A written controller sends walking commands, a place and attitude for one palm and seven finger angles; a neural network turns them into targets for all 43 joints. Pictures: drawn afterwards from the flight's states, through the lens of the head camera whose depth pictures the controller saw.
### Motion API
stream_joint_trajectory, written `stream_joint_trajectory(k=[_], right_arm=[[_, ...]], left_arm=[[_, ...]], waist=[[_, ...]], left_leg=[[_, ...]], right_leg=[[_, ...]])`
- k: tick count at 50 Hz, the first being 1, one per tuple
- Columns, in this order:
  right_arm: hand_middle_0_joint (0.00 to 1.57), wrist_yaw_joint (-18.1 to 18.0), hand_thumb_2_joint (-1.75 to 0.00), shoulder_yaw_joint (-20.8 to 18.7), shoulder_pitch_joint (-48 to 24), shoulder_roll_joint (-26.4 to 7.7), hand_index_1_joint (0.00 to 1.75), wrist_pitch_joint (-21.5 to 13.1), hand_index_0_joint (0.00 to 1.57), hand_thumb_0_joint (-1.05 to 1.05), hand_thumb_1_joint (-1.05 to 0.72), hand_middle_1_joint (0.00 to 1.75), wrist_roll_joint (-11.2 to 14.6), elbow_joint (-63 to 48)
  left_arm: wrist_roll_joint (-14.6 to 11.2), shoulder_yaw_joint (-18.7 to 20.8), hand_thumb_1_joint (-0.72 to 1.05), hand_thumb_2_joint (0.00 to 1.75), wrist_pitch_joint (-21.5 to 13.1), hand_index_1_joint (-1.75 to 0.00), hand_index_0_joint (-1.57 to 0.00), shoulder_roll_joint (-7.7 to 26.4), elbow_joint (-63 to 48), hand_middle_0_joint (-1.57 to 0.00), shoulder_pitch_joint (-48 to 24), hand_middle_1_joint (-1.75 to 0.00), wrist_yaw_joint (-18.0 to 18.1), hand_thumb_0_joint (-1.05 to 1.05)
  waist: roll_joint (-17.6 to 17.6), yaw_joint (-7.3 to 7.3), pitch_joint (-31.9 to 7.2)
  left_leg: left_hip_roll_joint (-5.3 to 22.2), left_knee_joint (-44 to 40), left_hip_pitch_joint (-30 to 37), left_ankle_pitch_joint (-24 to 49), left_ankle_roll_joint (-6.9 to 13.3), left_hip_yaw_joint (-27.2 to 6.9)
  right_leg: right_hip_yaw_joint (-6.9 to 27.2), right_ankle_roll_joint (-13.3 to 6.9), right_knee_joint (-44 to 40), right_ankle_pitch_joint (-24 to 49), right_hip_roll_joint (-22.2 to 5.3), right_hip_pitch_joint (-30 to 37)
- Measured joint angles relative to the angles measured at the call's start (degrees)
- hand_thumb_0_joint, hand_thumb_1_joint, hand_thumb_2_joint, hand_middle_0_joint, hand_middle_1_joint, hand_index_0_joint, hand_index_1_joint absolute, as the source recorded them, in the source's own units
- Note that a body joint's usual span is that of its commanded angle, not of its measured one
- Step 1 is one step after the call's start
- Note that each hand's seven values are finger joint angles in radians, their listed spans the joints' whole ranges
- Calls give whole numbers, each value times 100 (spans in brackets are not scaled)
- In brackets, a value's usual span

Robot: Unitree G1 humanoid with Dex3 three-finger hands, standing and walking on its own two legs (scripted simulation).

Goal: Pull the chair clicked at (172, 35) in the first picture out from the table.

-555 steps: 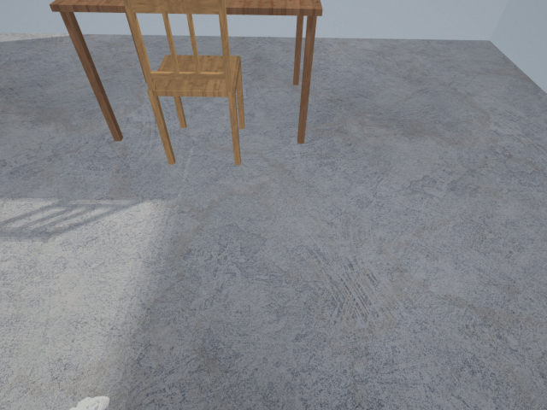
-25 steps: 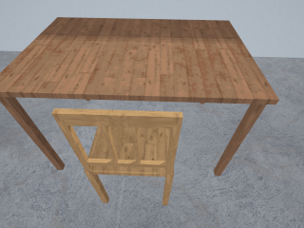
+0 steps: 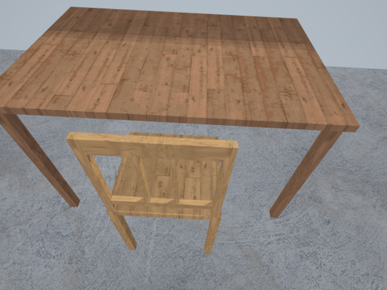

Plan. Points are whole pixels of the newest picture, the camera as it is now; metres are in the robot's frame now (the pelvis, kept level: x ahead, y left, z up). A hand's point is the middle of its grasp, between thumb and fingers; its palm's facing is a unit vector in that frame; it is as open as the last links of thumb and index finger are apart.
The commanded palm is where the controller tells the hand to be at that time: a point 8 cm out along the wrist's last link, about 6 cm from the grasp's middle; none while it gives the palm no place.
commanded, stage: raise the hand toward the chair's back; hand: left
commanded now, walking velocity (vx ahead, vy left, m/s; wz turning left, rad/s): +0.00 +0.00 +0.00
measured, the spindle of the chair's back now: (142, 180) +0.41 +0.17 -0.11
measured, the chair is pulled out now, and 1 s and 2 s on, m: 0.00 0.00 0.00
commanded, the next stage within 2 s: none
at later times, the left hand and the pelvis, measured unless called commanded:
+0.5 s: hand out of the picture +0.12 +0.17 -0.06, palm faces +0.11 -0.99 -0.06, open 10.2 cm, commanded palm +0.12 +0.22 -0.06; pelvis -0.06 -0.04 -0.11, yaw +2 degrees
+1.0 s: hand (109, 268) +0.17 +0.18 -0.06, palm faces +0.01 -1.00 -0.03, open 14.6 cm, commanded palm +0.15 +0.24 -0.04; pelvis -0.05 -0.01 -0.09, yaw +1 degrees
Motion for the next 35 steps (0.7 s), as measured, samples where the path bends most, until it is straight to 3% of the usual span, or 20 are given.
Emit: stream_joint_trajectory(k=[1, 2, 4, 6, 9, 12, 14, 17, 20, 23, 25, 28, 31, 35], right_arm=[[20, -94, -90, 26, 141, 0, 30, -220, 20, 1, -91, 30, 57, -260], [20, -176, -90, 39, 263, 6, 30, -490, 20, 1, -91, 30, 87, -491], [20, -244, -90, 9, 360, -20, 30, -934, 20, 1, -91, 30, 133, -886], [20, -224, -90, -62, 267, -116, 30, -1149, 20, 1, -91, 30, 77, -1254], [20, -84, -90, -169, -83, -216, 30, -1210, 20, 1, -90, 30, -26, -1724], [20, 118, -90, -313, -431, -280, 30, -1220, 20, 1, -90, 30, -23, -2198], [20, 183, -90, -387, -592, -357, 30, -1179, 20, 1, -90, 30, 29, -2536], [20, 106, -90, -440, -700, -464, 30, -1081, 20, 1, -90, 30, 91, -2954], [20, -38, -90, -441, -690, -466, 30, -1055, 20, 1, -90, 30, 96, -3139], [20, -170, -90, -339, -610, -402, 30, -1091, 20, 1, -90, 30, 67, -3097], [20, -222, -90, -227, -567, -357, 30, -1134, 20, 1, -90, 30, 67, -2978], [20, -267, -90, -57, -513, -264, 30, -1151, 20, 1, -90, 30, 105, -2773], [20, -297, -90, 38, -412, -137, 30, -1088, 20, 1, -90, 30, 150, -2632], [20, -314, -90, 8, -194, -13, 30, -1007, 20, 1, -90, 30, 165, -2530]], left_arm=[[-175, 118, 91, 90, 207, -30, -20, 7, -1173, -20, 326, -30, 50, 1], [-292, 143, 90, 89, 102, -30, -20, 46, -2205, -20, 604, -30, 163, 1], [-507, 192, 89, 89, -264, -29, -20, 79, -3584, -20, 777, -29, 297, 1], [-621, 354, 87, 88, -807, -29, -19, 27, -4151, -20, 485, -29, 177, 1], [-853, 668, 83, 86, -1986, -28, -19, -27, -4261, -19, 5, -28, -420, 1], [-1065, 792, 77, 84, -3149, -27, -18, -26, -4123, -18, -177, -27, -1379, 0], [-1149, 785, 73, 82, -3458, -27, -18, -13, -4049, -18, -106, -27, -1885, 0], [-1259, 786, 66, 79, -3261, -26, -17, 1, -4115, -18, 200, -26, -2135, 0], [-1308, 869, 59, 76, -3096, -25, -17, 35, -4493, -18, 617, -25, -1887, 0], [-1320, 961, 52, 73, -3271, -24, -16, 165, -4995, -17, 837, -24, -1680, 1], [-1380, 983, 47, 71, -3410, -23, -16, 262, -5189, -16, 755, -23, -1741, 1], [-1479, 975, 40, 68, -3283, -22, -15, 395, -5198, -15, 397, -22, -2042, 1], [-1549, 978, 33, 65, -2782, -21, -14, 474, -5050, -14, 85, -21, -2264, 1], [-1617, 1112, 24, 61, -2300, -19, -13, 435, -4960, -14, 61, -19, -2164, 0]], waist=[[-40, 39, 16], [-93, 82, -24], [-116, 6, -175], [0, -140, -370], [55, -216, -782], [-25, -195, -1036], [-64, -152, -1101], [-96, -41, -1119], [-81, 78, -1095], [-25, 181, -1092], [55, 208, -1088], [188, 188, -1059], [278, 92, -1031], [313, -68, -1048]], left_leg=[[-29, 11, -19, 2, 2, 2], [-65, 8, -52, 14, 0, 24], [-140, 136, -254, 16, 4, -18], [-136, 551, -727, -81, 5, -139], [-11, 1373, -1719, -330, -43, -147], [132, 2314, -2696, -633, -93, -140], [193, 2877, -3215, -823, -136, -171], [237, 3501, -3772, -978, -157, -274], [275, 3912, -4115, -1171, -216, -437], [307, 4153, -4370, -1225, -265, -623], [316, 4264, -4516, -1240, -277, -738], [330, 4334, -4643, -1230, -293, -825], [345, 4253, -4612, -1197, -290, -788], [362, 4004, -4414, -1149, -258, -633]], right_leg=[[2, -16, 99, -30, -30, -61], [15, -66, 269, -85, -70, -181], [-36, -108, 596, -226, -157, -431], [-141, -39, 873, -373, -166, -778], [-115, -76, 1689, -592, -90, -1779], [-66, -138, 2663, -921, -3, -2781], [-71, -187, 3238, -1140, 32, -3295], [-142, -257, 3881, -1387, 60, -3815], [-283, -331, 4215, -1536, 100, -4067], [-453, -393, 4364, -1603, 149, -4217], [-558, -422, 4414, -1618, 173, -4296], [-636, -441, 4429, -1600, 202, -4375], [-599, -424, 4350, -1548, 213, -4367], [-453, -362, 4135, -1458, 217, -4252]])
